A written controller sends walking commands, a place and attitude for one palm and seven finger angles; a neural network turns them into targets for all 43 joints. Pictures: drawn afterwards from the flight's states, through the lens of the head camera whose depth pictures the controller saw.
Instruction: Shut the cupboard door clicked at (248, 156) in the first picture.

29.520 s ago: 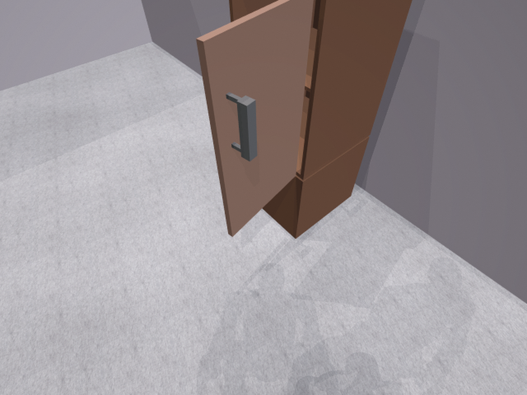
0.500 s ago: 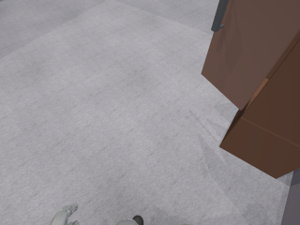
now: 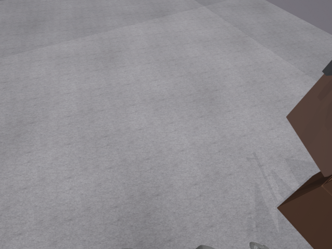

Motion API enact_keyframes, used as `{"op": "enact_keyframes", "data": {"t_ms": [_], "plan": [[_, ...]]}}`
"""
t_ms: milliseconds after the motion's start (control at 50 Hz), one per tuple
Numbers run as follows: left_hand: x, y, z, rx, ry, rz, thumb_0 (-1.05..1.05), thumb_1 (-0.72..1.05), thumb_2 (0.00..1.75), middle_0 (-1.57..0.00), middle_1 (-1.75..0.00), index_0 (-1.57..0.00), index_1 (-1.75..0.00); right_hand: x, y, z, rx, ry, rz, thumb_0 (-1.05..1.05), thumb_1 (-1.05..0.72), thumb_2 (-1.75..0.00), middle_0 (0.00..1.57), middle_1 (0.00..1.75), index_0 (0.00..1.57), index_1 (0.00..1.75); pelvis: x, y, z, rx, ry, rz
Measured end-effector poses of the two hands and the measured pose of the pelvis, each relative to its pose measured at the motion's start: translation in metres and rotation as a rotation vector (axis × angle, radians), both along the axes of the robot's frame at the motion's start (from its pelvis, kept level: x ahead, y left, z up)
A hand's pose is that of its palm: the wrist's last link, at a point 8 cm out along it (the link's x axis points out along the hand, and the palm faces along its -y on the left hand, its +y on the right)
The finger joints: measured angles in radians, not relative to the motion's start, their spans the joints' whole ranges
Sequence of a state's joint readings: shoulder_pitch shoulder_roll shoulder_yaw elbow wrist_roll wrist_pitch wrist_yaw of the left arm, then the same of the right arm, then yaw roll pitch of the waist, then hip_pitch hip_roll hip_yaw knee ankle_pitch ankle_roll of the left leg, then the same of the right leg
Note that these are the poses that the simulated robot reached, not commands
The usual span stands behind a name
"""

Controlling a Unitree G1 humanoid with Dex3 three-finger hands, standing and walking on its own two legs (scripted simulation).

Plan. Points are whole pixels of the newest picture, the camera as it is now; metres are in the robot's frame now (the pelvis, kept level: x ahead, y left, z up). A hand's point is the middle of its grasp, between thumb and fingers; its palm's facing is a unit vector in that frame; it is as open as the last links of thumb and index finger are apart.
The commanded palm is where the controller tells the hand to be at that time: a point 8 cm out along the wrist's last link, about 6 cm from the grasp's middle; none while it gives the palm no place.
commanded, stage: walk to a spot facing it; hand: left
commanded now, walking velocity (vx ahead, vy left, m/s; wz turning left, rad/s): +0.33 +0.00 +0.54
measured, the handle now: out of the picture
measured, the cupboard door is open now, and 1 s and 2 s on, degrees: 66 66 66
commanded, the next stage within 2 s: turn to face it in 0.90 s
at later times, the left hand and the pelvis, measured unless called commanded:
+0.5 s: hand (114, 218) +0.20 +0.15 -0.13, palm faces +0.26 -0.94 -0.24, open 7.4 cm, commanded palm none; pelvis +0.17 -0.05 +0.02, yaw +16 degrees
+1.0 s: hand (84, 204) +0.25 +0.25 -0.18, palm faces +0.58 -0.79 -0.20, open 7.4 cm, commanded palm none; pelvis +0.33 +0.07 +0.00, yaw +34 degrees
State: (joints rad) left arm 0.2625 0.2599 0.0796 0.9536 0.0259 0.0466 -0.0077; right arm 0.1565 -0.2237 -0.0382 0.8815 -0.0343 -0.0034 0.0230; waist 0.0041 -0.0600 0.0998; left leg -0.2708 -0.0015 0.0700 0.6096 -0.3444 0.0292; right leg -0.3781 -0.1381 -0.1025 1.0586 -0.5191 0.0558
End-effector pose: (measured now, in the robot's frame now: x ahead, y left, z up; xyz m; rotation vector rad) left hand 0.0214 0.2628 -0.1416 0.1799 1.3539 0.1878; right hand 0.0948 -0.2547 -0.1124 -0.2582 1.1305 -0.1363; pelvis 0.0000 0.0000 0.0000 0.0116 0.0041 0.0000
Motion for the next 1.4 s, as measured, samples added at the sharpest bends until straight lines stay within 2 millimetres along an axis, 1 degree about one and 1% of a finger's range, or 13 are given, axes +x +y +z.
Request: {"op": "enact_keyframes", "data": {"t_ms": [120,220,360,480,600,680,780,880,940,1040,1120,1220,1400], "plan": [[0.051,0.006,0.024,0.009,-0.118,0.024,0.01,0.91,0.90,-0.19,-0.30,-0.20,-0.30,-0.003,0.007,0.003,0.013,0.094,0.025,0.00,-0.91,-0.90,0.21,0.30,0.20,0.30,0.027,-0.002,0.014,-0.015,0.002,0.066],[0.108,-0.005,0.038,0.025,-0.208,0.018,0.01,0.91,0.90,-0.19,-0.30,-0.20,-0.30,-0.004,-0.001,-0.008,0.047,0.200,0.015,0.00,-0.90,-0.90,0.21,0.30,0.20,0.30,0.060,-0.013,0.015,-0.002,0.008,0.103],[0.178,-0.038,0.038,0.067,-0.293,0.018,0.01,0.91,0.90,-0.19,-0.30,-0.20,-0.30,0.036,-0.032,-0.041,0.081,0.300,0.016,0.00,-0.90,-0.90,0.21,0.30,0.20,0.30,0.121,-0.044,-0.004,0.012,0.012,0.163],[0.166,-0.066,0.042,0.044,-0.218,0.165,0.00,0.91,0.90,-0.20,-0.30,-0.20,-0.30,0.132,-0.038,-0.024,0.071,0.247,0.123,0.01,-0.91,-0.90,0.20,0.29,0.20,0.30,0.166,-0.052,0.014,0.018,0.009,0.261],[0.133,-0.082,0.035,0.018,-0.090,0.324,0.00,0.93,0.90,-0.20,-0.30,-0.20,-0.30,0.243,-0.014,-0.010,0.066,0.151,0.252,0.01,-0.91,-0.90,0.20,0.29,0.20,0.30,0.211,-0.048,0.020,0.008,0.012,0.350],[0.111,-0.092,0.025,-0.023,0.005,0.422,0.00,0.92,0.90,-0.20,-0.30,-0.20,-0.30,0.315,0.023,-0.007,0.067,0.093,0.365,0.00,-0.91,-0.90,0.20,0.29,0.19,0.30,0.237,-0.035,0.016,-0.008,0.005,0.408],[0.094,-0.097,0.012,-0.086,0.118,0.529,0.01,0.91,0.90,-0.20,-0.30,-0.20,-0.30,0.400,0.093,-0.005,0.076,0.008,0.514,0.00,-0.91,-0.90,0.20,0.29,0.19,0.30,0.270,-0.007,0.005,-0.018,-0.001,0.463],[0.101,-0.067,-0.011,-0.133,0.181,0.593,0.01,0.91,0.90,-0.20,-0.30,-0.20,-0.30,0.462,0.159,-0.011,0.072,-0.118,0.598,0.00,-0.91,-0.90,0.20,0.29,0.20,0.30,0.303,0.041,-0.017,-0.031,-0.008,0.520],[0.137,-0.022,-0.015,-0.088,0.104,0.605,0.01,0.91,0.90,-0.20,-0.30,-0.20,-0.30,0.467,0.172,-0.010,0.040,-0.093,0.615,0.00,-0.91,-0.90,0.20,0.29,0.20,0.30,0.315,0.056,-0.014,-0.027,-0.021,0.552],[0.226,0.056,0.005,0.009,-0.143,0.586,0.01,0.91,0.90,-0.19,-0.30,-0.20,-0.30,0.455,0.175,0.001,-0.018,0.033,0.615,0.00,-0.91,-0.90,0.20,0.29,0.20,0.30,0.338,0.077,0.006,-0.044,-0.015,0.605],[0.281,0.092,0.022,0.046,-0.253,0.560,0.01,0.91,0.90,-0.19,-0.30,-0.20,-0.30,0.445,0.178,0.007,-0.028,0.101,0.569,0.00,-0.91,-0.90,0.20,0.30,0.20,0.30,0.361,0.092,0.017,-0.051,-0.015,0.616],[0.326,0.102,0.025,0.027,-0.255,0.531,0.00,0.91,0.90,-0.19,-0.30,-0.20,-0.30,0.437,0.183,0.004,-0.009,0.162,0.496,0.00,-0.91,-0.90,0.21,0.30,0.20,0.30,0.393,0.107,0.020,-0.042,-0.019,0.587],[0.388,0.086,0.008,-0.046,-0.123,0.414,0.01,0.91,0.90,-0.19,-0.30,-0.20,-0.30,0.439,0.175,-0.026,0.025,0.262,0.330,0.00,-0.91,-0.90,0.21,0.30,0.20,0.30,0.445,0.118,0.004,-0.022,0.001,0.460]]}}
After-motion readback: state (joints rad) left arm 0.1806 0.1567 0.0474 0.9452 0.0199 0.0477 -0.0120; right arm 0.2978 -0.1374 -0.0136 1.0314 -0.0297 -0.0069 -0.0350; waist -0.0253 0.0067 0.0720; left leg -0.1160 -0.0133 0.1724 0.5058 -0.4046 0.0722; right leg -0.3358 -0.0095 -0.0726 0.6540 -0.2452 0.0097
